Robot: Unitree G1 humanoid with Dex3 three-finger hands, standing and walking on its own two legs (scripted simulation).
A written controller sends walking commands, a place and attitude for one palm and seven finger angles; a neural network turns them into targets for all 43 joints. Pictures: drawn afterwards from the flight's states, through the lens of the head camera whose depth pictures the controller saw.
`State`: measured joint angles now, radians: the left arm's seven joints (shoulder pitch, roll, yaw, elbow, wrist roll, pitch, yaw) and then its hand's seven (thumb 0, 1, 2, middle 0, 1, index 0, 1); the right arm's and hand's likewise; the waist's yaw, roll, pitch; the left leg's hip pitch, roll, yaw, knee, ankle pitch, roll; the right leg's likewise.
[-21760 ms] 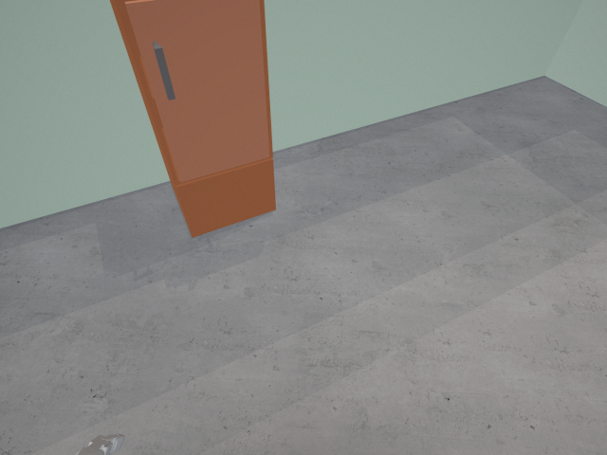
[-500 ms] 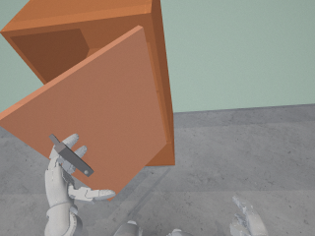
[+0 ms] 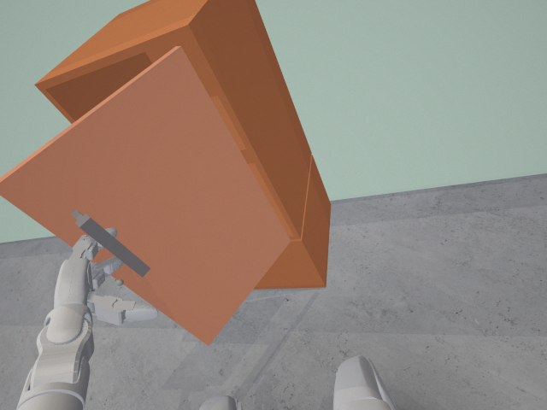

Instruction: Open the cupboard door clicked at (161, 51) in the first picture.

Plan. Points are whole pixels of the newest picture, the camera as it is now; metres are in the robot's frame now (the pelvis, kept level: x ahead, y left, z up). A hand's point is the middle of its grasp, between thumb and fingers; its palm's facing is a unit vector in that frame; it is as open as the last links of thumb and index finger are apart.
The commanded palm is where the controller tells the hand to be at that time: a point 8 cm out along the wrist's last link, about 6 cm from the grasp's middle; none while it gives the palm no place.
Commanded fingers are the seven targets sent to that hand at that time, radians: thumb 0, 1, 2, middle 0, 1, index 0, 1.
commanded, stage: relax the arm and regain balance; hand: left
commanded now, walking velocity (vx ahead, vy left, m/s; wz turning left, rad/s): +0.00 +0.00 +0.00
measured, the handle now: (111, 243) +0.38 +0.24 +0.13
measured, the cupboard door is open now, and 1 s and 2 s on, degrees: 59 64 64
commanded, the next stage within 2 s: stand and wait in 1.90 s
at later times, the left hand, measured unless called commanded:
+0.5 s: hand out of the picture -0.03 +0.15 +0.02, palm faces -0.01 -0.90 -0.43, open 16.4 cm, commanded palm none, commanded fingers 0.00 -0.50 0.30 -0.15 -0.30 -0.15 -0.30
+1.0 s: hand out of the picture -0.08 +0.07 +0.01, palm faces -0.04 -0.95 -0.30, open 16.4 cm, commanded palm none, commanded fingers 0.00 -0.50 0.30 -0.15 -0.30 -0.15 -0.30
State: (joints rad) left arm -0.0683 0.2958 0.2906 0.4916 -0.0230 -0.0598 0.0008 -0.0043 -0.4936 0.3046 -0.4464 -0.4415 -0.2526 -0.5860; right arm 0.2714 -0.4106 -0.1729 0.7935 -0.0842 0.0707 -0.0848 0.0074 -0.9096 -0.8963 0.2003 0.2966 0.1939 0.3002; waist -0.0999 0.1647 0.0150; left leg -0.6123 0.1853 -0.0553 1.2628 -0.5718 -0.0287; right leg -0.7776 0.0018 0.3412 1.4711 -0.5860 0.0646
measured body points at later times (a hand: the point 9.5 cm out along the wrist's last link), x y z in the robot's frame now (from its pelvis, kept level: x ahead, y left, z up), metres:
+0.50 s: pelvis -0.15 -0.08 +0.13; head -0.13 -0.15 +0.57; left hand -0.03 +0.19 +0.05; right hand -0.17 -0.29 -0.05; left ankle -0.14 +0.08 -0.57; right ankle -0.12 -0.10 -0.59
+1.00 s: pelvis -0.23 -0.11 +0.14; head -0.25 -0.16 +0.59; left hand -0.08 +0.12 +0.03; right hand -0.36 -0.31 -0.04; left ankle -0.21 +0.05 -0.59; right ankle -0.15 -0.12 -0.58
